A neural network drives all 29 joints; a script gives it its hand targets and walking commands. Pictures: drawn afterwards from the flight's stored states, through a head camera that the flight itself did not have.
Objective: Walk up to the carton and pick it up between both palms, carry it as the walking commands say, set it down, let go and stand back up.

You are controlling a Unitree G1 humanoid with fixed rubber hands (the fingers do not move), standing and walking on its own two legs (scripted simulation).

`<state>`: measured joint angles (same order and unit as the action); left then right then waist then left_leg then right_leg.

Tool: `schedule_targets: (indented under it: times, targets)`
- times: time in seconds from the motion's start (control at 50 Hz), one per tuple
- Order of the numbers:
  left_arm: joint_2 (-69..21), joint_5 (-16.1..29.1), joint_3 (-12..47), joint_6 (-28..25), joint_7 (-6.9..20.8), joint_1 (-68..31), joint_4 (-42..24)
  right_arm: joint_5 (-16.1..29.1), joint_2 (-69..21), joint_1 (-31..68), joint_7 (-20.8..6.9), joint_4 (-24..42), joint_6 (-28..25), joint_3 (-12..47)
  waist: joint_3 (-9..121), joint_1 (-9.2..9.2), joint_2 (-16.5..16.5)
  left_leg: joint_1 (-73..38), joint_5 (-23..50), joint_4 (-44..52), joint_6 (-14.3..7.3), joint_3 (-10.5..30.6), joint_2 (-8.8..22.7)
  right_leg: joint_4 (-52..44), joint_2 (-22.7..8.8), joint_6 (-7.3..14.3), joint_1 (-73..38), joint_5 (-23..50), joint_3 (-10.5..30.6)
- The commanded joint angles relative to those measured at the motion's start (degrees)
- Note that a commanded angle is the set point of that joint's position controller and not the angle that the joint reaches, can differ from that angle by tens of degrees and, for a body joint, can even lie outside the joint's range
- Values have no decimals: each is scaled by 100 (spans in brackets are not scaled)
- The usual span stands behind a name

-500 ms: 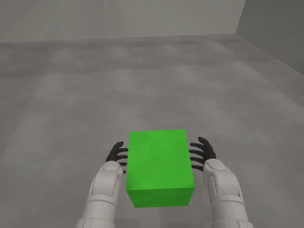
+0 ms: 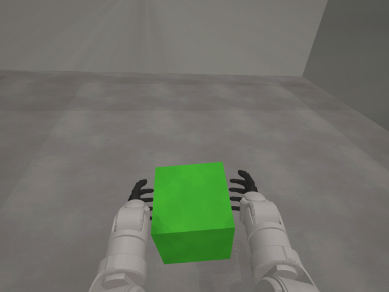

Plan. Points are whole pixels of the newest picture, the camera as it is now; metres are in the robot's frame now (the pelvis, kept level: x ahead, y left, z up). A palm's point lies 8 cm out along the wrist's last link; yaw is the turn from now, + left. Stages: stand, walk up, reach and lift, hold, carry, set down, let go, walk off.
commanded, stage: set down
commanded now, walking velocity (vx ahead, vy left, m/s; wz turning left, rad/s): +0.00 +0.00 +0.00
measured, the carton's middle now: (193, 213) +0.36 +0.02 -0.01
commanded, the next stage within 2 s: none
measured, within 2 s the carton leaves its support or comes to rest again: neither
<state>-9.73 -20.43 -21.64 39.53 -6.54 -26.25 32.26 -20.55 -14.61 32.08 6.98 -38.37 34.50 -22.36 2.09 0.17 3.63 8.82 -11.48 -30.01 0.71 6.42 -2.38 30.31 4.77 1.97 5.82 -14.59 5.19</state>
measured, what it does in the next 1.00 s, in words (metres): lowers itself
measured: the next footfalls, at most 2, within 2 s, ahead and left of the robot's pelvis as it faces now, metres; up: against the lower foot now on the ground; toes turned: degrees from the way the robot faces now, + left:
none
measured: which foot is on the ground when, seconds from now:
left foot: down 0.00-1.00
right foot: down 0.00-1.00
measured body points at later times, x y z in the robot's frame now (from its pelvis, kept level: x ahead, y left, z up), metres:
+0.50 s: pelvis +0.01 +0.02 -0.01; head +0.08 +0.01 +0.43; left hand +0.35 +0.13 -0.05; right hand +0.34 -0.13 -0.05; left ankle +0.07 +0.12 -0.73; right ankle +0.03 -0.10 -0.73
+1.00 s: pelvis +0.00 -0.02 -0.07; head +0.16 -0.02 +0.36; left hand +0.35 +0.13 -0.15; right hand +0.36 -0.13 -0.14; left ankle +0.07 +0.13 -0.73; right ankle +0.03 -0.10 -0.73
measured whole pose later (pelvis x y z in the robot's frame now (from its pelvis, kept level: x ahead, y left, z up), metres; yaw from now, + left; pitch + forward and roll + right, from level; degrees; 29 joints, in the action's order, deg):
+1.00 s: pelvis +0.00 -0.02 -0.07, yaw -2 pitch +24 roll +1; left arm -9.2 -14.7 -22.9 8.9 -6.6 -27.8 36.1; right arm -11.9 -13.4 29.0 13.0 -38.2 5.3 -17.0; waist 4.6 -1.5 1.2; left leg 59.9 -18.1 -53.6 2.9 7.9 -4.2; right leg 56.8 7.9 2.3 58.9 -21.5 5.8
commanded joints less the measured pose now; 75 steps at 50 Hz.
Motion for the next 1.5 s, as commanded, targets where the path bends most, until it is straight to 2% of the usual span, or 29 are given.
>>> schedule_targets:
  times: [0.0, 0.12, 0.14, 0.16, 0.2, 0.28, 0.3, 0.46, 0.52, 0.54, 0.56, 0.58, 0.72, 0.76, 0.78, 0.8, 0.86, 0.88, 0.94, 0.96, 1.02, 1.12, 1.26, 1.28, 1.38, 1.4, 1.42, 1.44, 1.48]
  targets:
    - [-5812, 982, 2034, -569, 1709, -4221, 259, 795, -5530, 2346, -1853, -1264, -119, 1252, 431, 209, -1084, -138, -1241, 1016, -69, 184, 6, -805, -196, 214, 619, -542, 182]
    - [-6350, 1471, 2405, -1018, 1389, -4050, 61, 986, -5028, 3037, -2105, -264, -616, 2006, 1287, 63, -488, -817, 393, 848, 50, 599, 199, -383, -109, 169, 884, 528, 133]
    - [-6361, 1707, 2640, -1163, 1397, -4193, -108, 1017, -5081, 2777, -2064, -78, -735, 2008, 1508, 462, -226, -975, 654, 684, 34, 559, 160, -312, -72, 152, 852, 746, 130]
    - [-6357, 1545, 2574, -1295, 1337, -4014, -161, 1039, -5024, 2874, -2121, -160, -824, 2233, 1573, 111, -379, -1070, 835, 634, 76, 638, 214, -250, -54, 157, 950, 705, 156]
    - [-6298, 1730, 2780, -1518, 1354, -4226, -341, 1080, -4828, 2824, -2181, 39, -1058, 2322, 1809, 408, -122, -1160, 816, 447, 49, 629, 294, -116, -49, 120, 1181, 654, 158]
    - [-6448, 1373, 2843, -1819, 1311, -3647, -1, 861, -4697, 2806, -2160, 206, -1448, 2446, 2249, 454, -559, -726, 839, 278, 70, 636, 214, 117, -50, 101, 1427, 606, 93]
    - [-6553, 1271, 2839, -1913, 1267, -3242, 50, 970, -4686, 2667, -2199, 224, -1540, 2774, 2517, 94, -636, -1050, 1025, 295, 80, 530, 140, 138, 24, 89, 1458, 657, 66]
    - [-5995, 1225, 3224, -2532, 1342, -3313, -324, 1129, -5251, 2194, -1887, -8, -2014, 3268, 3026, 52, -383, 382, 1282, -675, -109, -50, -265, 572, 158, 2, 1921, 1221, 186]
    - [-5469, 947, 2907, -2716, 1412, -3168, -105, 1112, -5276, 2210, -1685, -50, -2190, 3303, 3193, -339, -266, 1080, 1143, -934, -252, -91, -370, 853, 97, -120, 1988, 1376, 251]
    - [-5780, 1078, 3283, -2755, 1437, -3348, -281, 957, -5391, 1752, -1626, -158, -2224, 3170, 3322, 131, -319, 1142, 1251, -882, -218, -57, -411, 791, 162, -128, 1915, 1586, 262]
    - [-5481, 879, 2985, -2817, 1450, -3147, -125, 1086, -5408, 2131, -1601, -121, -2305, 3357, 3364, -401, -388, 1518, 1310, -1052, -259, -120, -435, 944, 98, -111, 2185, 1537, 315]
    - [-5569, 920, 3148, -2840, 1496, -3099, -55, 919, -5446, 1815, -1528, -243, -2312, 3239, 3420, -25, -361, 1789, 1209, -1106, -285, -153, -490, 951, 123, -172, 1999, 1765, 333]
    - [-5087, 873, 3243, -3249, 1504, -3171, -130, 882, -5275, 1475, -1062, -222, -2766, 3310, 4384, -94, -334, 2612, 1877, -1726, -167, -110, -612, 1641, 77, -340, 2180, 3411, 542]
    - [-4519, 734, 2956, -3360, 1490, -2981, 127, 983, -5393, 1569, -986, -348, -2830, 3445, 4196, -343, 3, 3207, 1344, -1944, -205, -157, -560, 1692, -10, -401, 2188, 3056, 665]
    - [-4861, 989, 3310, -3445, 1520, -3237, -213, 853, -5383, 1290, -946, -443, -2855, 3283, 4335, 238, 100, 3460, 1429, -1861, -193, -99, -604, 1708, 114, -407, 1933, 3398, 462]
    - [-4501, 845, 3007, -3478, 1463, -3023, -37, 1027, -5288, 1646, -919, -409, -2908, 3480, 4314, -427, -60, 3609, 1314, -1974, -182, -138, -613, 1848, 4, -414, 2051, 3360, 684]
    - [-4480, 1032, 3077, -3592, 1486, -3544, -151, 1068, -5246, 1859, -832, -375, -2973, 3467, 4520, -189, 40, 4001, 678, -2189, -242, -171, -598, 1964, 31, -468, 2025, 2559, 605]
    - [-4332, 991, 2927, -3571, 1429, -3858, -117, 1195, -5016, 2384, -898, -221, -3009, 3569, 4470, -498, -100, 3800, 627, -2210, -209, -217, -589, 2109, 138, -427, 2627, 1929, 557]
    - [-4525, 1064, 3029, -3553, 1364, -3823, 96, 1175, -4803, 2917, -882, -60, -3015, 3570, 4629, -442, -164, 3853, 503, -2417, -160, -209, -607, 2351, 248, -407, 3127, 1260, 405]
    - [-4494, 1143, 3084, -3540, 1371, -4283, -9, 1097, -4740, 2884, -849, -46, -3010, 3400, 4738, -84, -178, 4152, 326, -2704, -98, -224, -631, 2403, 253, -363, 3184, 1176, 448]
    - [-4537, 1284, 3200, -3519, 1267, -4448, -117, 1155, -4679, 3268, -842, -14, -2925, 3567, 5184, -390, -377, 4182, 237, -2936, -19, -370, -709, 2800, 313, -293, 3334, 750, 348]
    - [-5070, 1296, 3088, -3286, 1172, -4589, 315, 1016, -4643, 3132, -907, -605, -2745, 3258, 5085, 28, -407, 4167, -207, -3262, 78, -353, -690, 3128, 408, -193, 4235, 4, 78]
    - [-5426, 1380, 3322, -3146, 976, -4897, 233, 1131, -4701, 3506, -1169, -653, -2689, 3062, 5095, 273, -422, 4014, 223, -3491, 169, -56, -661, 3542, 531, -156, 4964, 296, -113]
    - [-5103, 1245, 3177, -3179, 949, -4909, 261, 1166, -4675, 3732, -1225, -697, -2674, 3006, 4986, -40, -479, 4325, 126, -3575, 167, -164, -688, 3709, 532, -176, 5295, 194, -160]
    - [-5123, 1556, 3332, -3250, 684, -5324, 11, 1430, -4449, 4029, -1352, -792, -2741, 2996, 5246, -84, -703, 3874, 314, -3809, 233, -161, -659, 3952, 556, -111, 5790, 42, -206]
    - [-5011, 1476, 3349, -3227, 668, -5409, 81, 1322, -4368, 4047, -1343, -793, -2748, 2872, 5215, 206, -550, 4075, 213, -3832, 231, -70, -677, 4044, 612, -141, 5999, 8, -294]
    - [-5009, 1555, 3449, -3283, 632, -5440, -117, 1488, -4548, 4097, -1363, -676, -2750, 3075, 5445, -129, -543, 3951, 456, -3903, 210, -124, -660, 4068, 592, -158, 5768, 224, -234]
    - [-4999, 1517, 3386, -3255, 601, -5294, 129, 1375, -4370, 4022, -1334, -791, -2751, 2875, 5503, 176, -646, 4062, 428, -3990, 208, -107, -690, 4148, 588, -160, 5887, 203, -234]
    - [-4996, 1597, 3482, -3283, 587, -5592, -139, 1443, -4352, 4114, -1359, -770, -2732, 2949, 5857, -16, -822, 3780, 654, -4160, 261, -190, -679, 4337, 600, -137, 6092, 305, -241]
